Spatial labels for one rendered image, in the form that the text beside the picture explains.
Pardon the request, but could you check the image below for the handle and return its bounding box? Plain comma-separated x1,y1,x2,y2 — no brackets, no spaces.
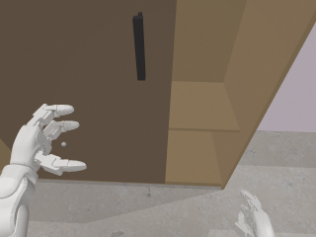
132,12,146,81

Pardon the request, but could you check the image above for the wardrobe door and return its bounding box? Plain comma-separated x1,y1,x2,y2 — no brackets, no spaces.
0,139,12,171
0,0,177,184

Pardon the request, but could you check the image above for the robot left hand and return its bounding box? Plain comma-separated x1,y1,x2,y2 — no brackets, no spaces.
10,104,87,176

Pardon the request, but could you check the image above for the left robot forearm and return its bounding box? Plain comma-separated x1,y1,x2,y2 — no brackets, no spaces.
0,163,39,237

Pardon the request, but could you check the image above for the robot right hand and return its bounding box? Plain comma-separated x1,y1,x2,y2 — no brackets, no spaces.
235,189,276,237

